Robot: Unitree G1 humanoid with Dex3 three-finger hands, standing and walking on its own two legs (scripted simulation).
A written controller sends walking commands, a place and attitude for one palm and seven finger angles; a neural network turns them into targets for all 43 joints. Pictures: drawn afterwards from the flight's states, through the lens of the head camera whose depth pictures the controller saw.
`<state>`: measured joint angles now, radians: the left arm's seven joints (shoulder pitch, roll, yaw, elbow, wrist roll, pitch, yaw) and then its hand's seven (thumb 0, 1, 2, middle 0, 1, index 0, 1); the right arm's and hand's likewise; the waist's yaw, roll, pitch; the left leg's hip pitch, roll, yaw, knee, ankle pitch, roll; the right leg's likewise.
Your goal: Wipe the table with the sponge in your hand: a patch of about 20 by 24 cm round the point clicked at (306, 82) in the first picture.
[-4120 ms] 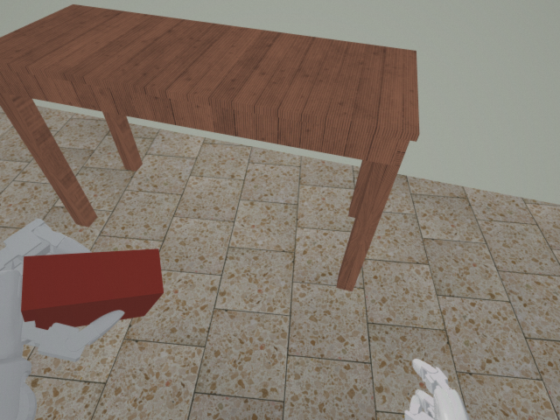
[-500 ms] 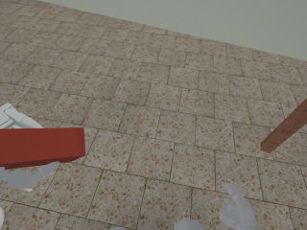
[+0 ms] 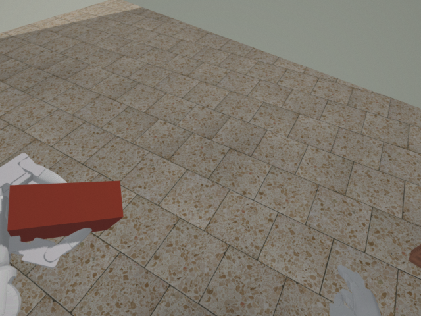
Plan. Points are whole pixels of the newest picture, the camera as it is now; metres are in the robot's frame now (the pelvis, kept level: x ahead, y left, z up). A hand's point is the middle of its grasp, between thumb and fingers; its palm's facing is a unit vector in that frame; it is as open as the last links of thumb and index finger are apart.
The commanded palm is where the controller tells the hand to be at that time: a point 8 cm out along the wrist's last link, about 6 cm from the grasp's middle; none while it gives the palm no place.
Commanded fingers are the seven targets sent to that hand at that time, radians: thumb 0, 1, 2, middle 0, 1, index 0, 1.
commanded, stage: walk to a spot facing it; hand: left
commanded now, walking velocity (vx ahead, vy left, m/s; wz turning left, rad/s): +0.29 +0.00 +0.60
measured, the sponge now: (83, 210) +0.23 +0.20 +0.16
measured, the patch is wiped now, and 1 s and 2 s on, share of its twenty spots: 0.00 0.00 0.00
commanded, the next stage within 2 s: turn to face it in 1.44 s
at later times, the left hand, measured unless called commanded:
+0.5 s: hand out of the picture +0.11 +0.26 +0.16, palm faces +0.61 -0.65 -0.45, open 9.4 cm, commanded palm +0.05 +0.28 +0.18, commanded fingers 0.00 0.10 1.30 -1.20 -1.60 -1.20 -1.60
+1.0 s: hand out of the picture +0.14 +0.30 +0.18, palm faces +0.70 -0.54 -0.46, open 9.4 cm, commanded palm +0.08 +0.32 +0.18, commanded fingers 0.00 0.10 1.30 -1.20 -1.60 -1.20 -1.60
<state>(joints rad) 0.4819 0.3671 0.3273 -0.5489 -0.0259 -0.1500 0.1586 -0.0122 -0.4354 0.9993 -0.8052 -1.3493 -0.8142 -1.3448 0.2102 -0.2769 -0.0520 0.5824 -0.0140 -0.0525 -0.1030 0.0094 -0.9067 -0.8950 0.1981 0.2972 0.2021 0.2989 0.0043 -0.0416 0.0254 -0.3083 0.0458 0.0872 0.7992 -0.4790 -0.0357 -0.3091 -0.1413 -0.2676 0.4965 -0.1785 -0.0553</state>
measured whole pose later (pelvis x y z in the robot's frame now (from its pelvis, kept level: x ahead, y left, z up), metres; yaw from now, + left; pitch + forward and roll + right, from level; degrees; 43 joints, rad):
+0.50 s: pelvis -0.02 -0.03 -0.01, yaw +17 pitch -2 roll +1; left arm 0.42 0.33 0.32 -0.45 -0.01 -0.18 0.12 -0.01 -0.44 1.00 -0.80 -1.35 -0.82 -1.34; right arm 0.18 -0.19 0.02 0.69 -0.01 -0.06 -0.04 0.01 -0.90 -0.89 0.21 0.30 0.21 0.30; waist 0.04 0.05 0.08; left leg -0.51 0.03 -0.01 1.22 -0.40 -0.03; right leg -0.28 -0.11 -0.20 0.60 -0.27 -0.03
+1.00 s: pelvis +0.06 +0.00 +0.00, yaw +26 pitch +0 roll -1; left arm 0.50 0.38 0.37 -0.58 -0.01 -0.23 0.14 -0.01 -0.44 1.00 -0.80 -1.35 -0.82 -1.34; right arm 0.22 -0.11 0.02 0.60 0.01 -0.12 -0.04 0.01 -0.90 -0.89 0.20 0.30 0.20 0.30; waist 0.03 0.01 0.06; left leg -0.21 0.08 0.06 0.49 -0.28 -0.03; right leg -0.47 -0.11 -0.15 0.82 -0.36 0.05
